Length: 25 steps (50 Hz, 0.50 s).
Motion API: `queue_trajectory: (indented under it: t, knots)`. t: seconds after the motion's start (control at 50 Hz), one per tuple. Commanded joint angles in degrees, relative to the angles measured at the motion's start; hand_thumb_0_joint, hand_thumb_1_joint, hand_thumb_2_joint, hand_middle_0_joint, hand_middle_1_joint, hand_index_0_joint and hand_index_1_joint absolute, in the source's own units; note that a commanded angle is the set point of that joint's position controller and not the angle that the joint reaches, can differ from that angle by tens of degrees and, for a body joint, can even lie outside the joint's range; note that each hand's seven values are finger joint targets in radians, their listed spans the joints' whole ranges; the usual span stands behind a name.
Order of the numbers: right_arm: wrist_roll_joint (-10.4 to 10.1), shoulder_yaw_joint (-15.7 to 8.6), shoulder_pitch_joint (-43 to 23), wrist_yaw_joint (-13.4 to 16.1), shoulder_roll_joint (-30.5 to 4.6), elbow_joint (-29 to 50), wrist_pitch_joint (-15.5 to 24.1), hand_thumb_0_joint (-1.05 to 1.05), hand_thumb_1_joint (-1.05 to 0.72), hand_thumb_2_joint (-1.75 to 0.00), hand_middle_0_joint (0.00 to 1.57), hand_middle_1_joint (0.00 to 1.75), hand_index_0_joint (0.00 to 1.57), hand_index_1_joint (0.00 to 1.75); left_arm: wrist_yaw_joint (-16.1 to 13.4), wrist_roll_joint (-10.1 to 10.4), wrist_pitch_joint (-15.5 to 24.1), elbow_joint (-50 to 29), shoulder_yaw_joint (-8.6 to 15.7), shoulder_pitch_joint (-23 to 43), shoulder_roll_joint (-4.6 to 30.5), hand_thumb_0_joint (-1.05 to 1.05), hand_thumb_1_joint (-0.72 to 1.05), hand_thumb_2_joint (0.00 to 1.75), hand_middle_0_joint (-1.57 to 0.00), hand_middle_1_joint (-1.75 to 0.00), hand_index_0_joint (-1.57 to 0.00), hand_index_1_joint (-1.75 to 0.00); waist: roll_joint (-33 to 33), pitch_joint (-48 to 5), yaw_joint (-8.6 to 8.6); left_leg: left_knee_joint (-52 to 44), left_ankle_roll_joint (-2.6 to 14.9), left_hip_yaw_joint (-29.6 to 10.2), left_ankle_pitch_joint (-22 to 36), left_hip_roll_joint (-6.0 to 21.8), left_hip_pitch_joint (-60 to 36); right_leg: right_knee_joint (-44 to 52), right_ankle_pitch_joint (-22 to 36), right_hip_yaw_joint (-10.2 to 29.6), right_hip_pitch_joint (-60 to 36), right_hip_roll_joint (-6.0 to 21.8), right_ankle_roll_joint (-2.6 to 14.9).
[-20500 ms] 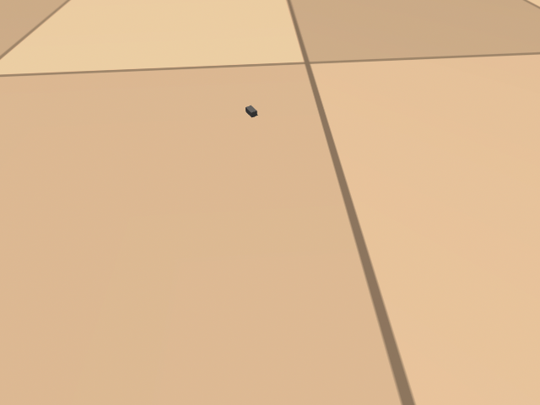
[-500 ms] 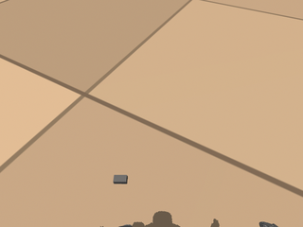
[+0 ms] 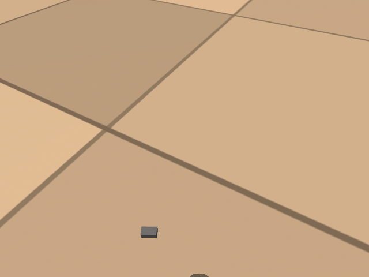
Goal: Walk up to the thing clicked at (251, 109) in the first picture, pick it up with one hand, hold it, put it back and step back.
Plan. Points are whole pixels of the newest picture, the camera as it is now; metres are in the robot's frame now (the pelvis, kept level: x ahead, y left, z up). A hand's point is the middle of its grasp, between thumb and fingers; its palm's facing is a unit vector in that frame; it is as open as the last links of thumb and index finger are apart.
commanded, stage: walk up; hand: left
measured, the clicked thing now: (149, 232) +0.50 +0.22 -0.76
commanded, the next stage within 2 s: none
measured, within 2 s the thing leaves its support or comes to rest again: neither
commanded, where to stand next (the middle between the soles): +0.11 -0.01 m, yaw -1 degrees
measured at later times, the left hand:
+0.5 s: hand out of the picture +0.06 +0.26 -0.16, palm faces +0.00 -0.94 -0.33, open 7.4 cm
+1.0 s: hand out of the picture +0.17 +0.29 -0.17, palm faces -0.01 -0.93 -0.36, open 7.4 cm
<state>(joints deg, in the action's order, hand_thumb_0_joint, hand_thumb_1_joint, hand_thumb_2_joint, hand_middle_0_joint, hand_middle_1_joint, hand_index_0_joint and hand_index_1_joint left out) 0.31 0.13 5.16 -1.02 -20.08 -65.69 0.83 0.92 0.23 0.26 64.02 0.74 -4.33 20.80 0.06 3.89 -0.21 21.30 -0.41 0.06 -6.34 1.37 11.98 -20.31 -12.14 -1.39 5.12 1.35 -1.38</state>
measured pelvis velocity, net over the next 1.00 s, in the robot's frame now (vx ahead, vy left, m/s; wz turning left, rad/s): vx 0.10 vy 0.02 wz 0.02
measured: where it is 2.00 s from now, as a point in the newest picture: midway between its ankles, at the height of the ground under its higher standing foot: outside the picture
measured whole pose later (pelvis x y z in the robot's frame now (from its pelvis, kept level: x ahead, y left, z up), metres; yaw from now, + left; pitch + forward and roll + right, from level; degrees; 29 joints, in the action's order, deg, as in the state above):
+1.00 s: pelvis +0.10 +0.02 -0.01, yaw +1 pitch -3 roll +0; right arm 0.5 -2.6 10.2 1.3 -20.6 -54.6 0.6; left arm 0.0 0.5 -3.0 55.1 2.8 -8.2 23.8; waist -2.3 9.9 -0.6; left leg 30.7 0.7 2.0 -17.8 1.1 10.1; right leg -46.1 -21.6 3.6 22.7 0.6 0.9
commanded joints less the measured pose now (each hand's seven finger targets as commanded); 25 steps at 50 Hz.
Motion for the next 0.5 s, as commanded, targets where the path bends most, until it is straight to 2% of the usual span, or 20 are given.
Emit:
queue_trajectory:
  t: [0.0,0.28,0.32,0.42,0.44,0.46,0.48]
  knots:
    - [-0.19,-2.29,-3.95,0.96,-12.54,3.47,1.35,0.0,-0.9,-0.9,0.2,0.3,0.2,0.3,-0.71,0.0,0.98,-2.17,2.03,1.3,11.7,0.0,0.9,0.9,-0.2,-0.3,-0.2,-0.3,1.71,-5.19,0.69,-5.62,1.79,-7.28,-1.44,6.71,-2.33,4.49,1.76,4.75,1.11,5.73,2.89]
    - [-0.16,-2.49,-4.41,0.74,-12.37,3.38,0.87,0.0,-0.9,-0.9,0.2,0.3,0.2,0.3,-0.8,-0.46,1.2,-0.98,2.0,0.21,11.29,0.0,0.9,0.9,-0.2,-0.3,-0.2,-0.3,1.91,-3.85,0.26,-6.76,1.68,-8.16,-6.2,6.42,-1.67,6.05,-0.44,4.49,2.62,5.62,2.49]
    - [-0.23,-2.52,-4.12,0.78,-12.08,3.2,0.92,0.0,-0.9,-0.9,0.2,0.3,0.2,0.3,-0.82,-0.52,1.35,-0.93,2.07,-0.15,11.22,0.0,0.9,0.9,-0.2,-0.3,-0.2,-0.3,1.17,-5.37,0.2,-5.63,1.71,-7.71,-2.24,6.51,-3.21,6.33,0.54,4.61,2.17,5.82,2.51]
    - [-0.31,-2.51,-4.31,0.79,-11.86,3.38,0.77,0.0,-0.9,-0.9,0.2,0.3,0.2,0.3,-0.96,-0.49,1.37,-0.98,2.18,0.07,11.51,0.0,0.9,0.9,-0.2,-0.3,-0.2,-0.3,0.68,-5.33,0.05,-4.65,1.44,-7.03,1.15,5.93,-3.69,6.18,3.36,4.31,2.13,6.08,2.19]
    - [0.65,-4.55,1.02,-0.14,-15.22,4.98,0.8,0.0,-0.9,-0.9,0.2,0.3,0.2,0.3,-0.24,-1.7,1.96,-2.74,3.22,-3.82,13.64,0.0,0.9,0.9,-0.2,-0.3,-0.2,-0.3,0.43,-10.24,-0.05,-2.04,3.73,-4.94,-23.56,2.43,-4.81,5.0,-19.21,3.24,0.09,3.5,4.3]
    - [1.35,-5.1,0.75,-0.51,-15.73,5.17,0.47,0.0,-0.9,-0.9,0.2,0.3,0.2,0.3,-0.04,-2.4,1.87,-2.61,3.7,-4.94,14.36,0.0,0.9,0.9,-0.2,-0.3,-0.2,-0.3,0.28,-6.01,0.5,-1.1,3.9,-5.79,-32.86,2.3,0.74,4.77,-28.55,5.88,2.98,4.32,5.4]
    - [1.73,-5.25,-0.59,-0.72,-15.37,6.46,0.19,0.0,-0.9,-0.9,0.2,0.3,0.2,0.3,0.05,-2.59,1.82,-3.21,4.1,-6.01,14.87,0.0,0.9,0.9,-0.2,-0.3,-0.2,-0.3,-0.44,-0.47,1.39,0.51,3.43,-5.68,-33.42,1.43,6.5,5.21,-32.8,8.52,5.24,5.72,6.26]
